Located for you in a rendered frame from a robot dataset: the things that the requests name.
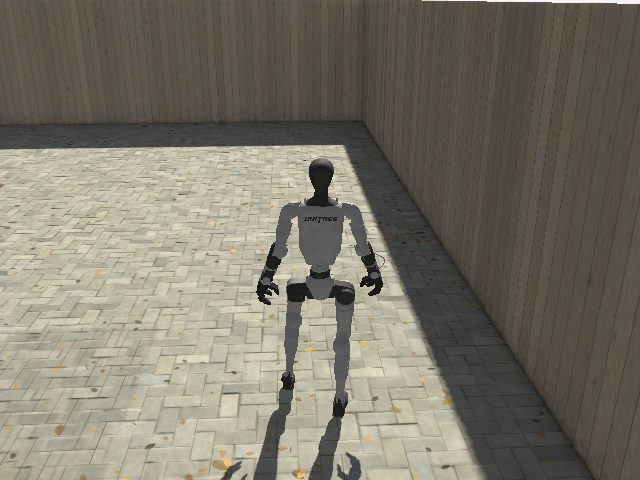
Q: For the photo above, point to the left robot hand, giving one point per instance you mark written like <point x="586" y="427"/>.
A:
<point x="263" y="289"/>

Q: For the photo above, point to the right robot upper arm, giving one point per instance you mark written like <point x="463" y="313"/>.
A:
<point x="351" y="211"/>

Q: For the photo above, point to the robot right foot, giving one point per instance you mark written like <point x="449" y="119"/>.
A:
<point x="339" y="408"/>

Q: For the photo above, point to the right robot hand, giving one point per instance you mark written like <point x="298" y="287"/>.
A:
<point x="370" y="282"/>

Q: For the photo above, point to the left robot thigh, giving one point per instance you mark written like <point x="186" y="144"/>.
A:
<point x="296" y="290"/>

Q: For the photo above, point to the left robot upper arm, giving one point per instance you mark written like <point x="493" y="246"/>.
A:
<point x="288" y="212"/>

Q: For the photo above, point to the robot right forearm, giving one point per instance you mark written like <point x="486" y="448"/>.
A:
<point x="370" y="264"/>

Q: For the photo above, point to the robot left forearm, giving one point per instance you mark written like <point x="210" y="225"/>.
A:
<point x="270" y="267"/>

